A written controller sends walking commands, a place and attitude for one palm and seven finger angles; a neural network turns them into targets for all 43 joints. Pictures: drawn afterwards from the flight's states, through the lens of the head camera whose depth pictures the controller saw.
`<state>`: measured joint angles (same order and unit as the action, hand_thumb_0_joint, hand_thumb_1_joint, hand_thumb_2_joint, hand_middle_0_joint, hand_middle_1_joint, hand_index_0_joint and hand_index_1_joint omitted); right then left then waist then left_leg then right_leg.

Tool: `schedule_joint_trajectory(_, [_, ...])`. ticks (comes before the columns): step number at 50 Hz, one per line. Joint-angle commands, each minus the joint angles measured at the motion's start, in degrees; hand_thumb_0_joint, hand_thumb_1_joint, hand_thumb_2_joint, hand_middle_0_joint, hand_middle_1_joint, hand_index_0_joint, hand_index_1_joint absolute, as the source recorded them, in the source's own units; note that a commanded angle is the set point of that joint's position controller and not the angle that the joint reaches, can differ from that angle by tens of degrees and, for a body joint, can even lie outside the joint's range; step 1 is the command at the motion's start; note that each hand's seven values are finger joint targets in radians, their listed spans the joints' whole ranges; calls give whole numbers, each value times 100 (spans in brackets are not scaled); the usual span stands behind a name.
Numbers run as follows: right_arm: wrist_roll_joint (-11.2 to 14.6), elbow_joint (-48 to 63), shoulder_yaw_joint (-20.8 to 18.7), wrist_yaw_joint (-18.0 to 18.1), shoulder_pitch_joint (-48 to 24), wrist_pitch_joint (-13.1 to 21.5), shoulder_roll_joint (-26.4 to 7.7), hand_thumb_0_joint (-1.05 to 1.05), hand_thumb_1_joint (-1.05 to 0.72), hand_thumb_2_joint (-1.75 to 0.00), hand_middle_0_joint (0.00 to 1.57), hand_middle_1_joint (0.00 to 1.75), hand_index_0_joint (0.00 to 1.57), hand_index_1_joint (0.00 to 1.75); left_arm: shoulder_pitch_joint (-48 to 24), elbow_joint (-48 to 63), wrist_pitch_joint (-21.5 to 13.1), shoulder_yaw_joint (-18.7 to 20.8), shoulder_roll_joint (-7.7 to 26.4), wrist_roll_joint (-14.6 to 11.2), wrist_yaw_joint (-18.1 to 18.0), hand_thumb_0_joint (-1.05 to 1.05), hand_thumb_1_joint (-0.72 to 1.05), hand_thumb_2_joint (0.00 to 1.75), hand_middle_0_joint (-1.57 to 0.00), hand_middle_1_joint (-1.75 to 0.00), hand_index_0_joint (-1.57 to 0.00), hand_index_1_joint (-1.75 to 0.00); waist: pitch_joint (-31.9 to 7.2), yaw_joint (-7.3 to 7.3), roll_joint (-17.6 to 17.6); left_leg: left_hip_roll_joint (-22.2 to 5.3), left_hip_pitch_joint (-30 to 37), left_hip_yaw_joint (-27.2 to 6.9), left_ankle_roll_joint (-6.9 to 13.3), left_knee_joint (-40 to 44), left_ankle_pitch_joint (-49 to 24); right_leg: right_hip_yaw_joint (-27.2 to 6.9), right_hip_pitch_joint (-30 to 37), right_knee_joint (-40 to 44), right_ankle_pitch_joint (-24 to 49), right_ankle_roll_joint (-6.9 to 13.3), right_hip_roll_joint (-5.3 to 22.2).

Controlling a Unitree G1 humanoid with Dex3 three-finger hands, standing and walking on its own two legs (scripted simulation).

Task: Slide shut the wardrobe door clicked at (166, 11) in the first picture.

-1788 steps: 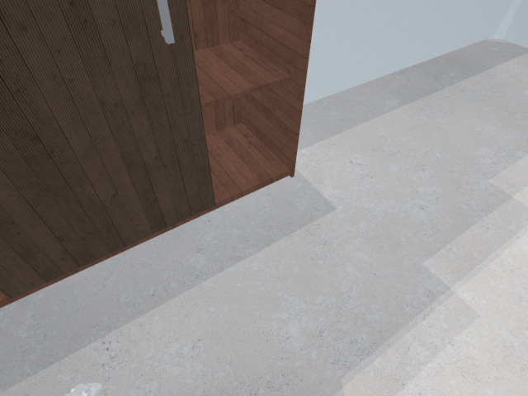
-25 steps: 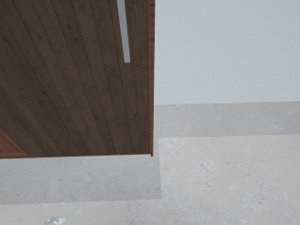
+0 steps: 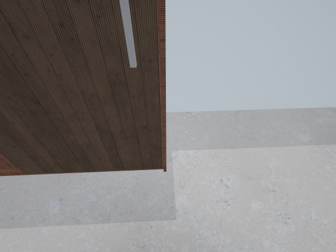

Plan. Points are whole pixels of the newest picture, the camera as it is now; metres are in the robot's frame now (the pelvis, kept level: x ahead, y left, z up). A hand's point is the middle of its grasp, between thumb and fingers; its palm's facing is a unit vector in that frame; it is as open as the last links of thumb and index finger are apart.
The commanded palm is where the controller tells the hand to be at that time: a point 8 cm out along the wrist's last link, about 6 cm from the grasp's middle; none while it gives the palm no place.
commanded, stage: look to check the result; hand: left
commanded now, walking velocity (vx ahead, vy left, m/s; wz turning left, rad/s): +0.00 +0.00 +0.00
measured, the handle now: (127, 19) +0.67 +0.15 +0.22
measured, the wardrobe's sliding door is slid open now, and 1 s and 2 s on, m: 0.00 0.00 0.00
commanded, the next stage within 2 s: stand and wait in 0.16 s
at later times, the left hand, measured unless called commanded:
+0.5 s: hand out of the picture +0.08 +0.23 -0.16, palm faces -0.03 -0.94 -0.33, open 7.4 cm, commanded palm none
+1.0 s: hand out of the picture +0.07 +0.24 -0.16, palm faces -0.04 -0.94 -0.33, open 7.4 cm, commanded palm none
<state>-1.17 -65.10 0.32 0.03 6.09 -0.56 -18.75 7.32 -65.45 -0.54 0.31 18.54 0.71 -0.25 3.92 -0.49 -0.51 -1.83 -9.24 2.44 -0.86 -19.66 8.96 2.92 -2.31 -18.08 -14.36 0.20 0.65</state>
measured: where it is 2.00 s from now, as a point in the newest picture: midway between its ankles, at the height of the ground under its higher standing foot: outside the picture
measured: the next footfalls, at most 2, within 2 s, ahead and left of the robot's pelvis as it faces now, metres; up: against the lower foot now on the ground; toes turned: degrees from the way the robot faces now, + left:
none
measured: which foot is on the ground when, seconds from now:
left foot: down 0.00-1.00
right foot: down 0.00-1.00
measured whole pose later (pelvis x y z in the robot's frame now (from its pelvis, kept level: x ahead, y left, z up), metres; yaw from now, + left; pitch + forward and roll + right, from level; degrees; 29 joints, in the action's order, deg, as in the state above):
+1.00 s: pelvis +0.00 -0.01 +0.00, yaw -1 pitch -2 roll +0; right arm -1.2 -65.3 0.1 0.2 6.1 -0.4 -18.3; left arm 7.2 -65.4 -0.8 0.2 18.2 0.7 -0.5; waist 3.4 -0.5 -0.4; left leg -2.6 -7.6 3.3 -1.4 -18.2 8.6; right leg 2.0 -1.1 -16.7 -13.7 0.7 -0.1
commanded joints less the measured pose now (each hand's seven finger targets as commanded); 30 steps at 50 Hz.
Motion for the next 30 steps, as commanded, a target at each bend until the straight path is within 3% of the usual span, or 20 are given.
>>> schedule_joint_trajectory(1, [21,351,-227,101,-243,110,-1078,0,-90,-90,20,30,20,30,-164,346,-107,227,1130,-17,-70,0,90,90,-20,-30,-20,-30,-595,5,70,-609,626,-501,202,107,-1260,-455,-342,335,1414,152,749])
schedule_joint_trajectory(30, [18,350,-234,118,-191,119,-1016,0,-90,-90,20,30,20,30,-148,384,-123,239,1081,-16,-90,0,90,90,-20,-30,-20,-30,-533,3,50,-627,712,-428,176,156,-1346,-504,-278,371,1671,151,736])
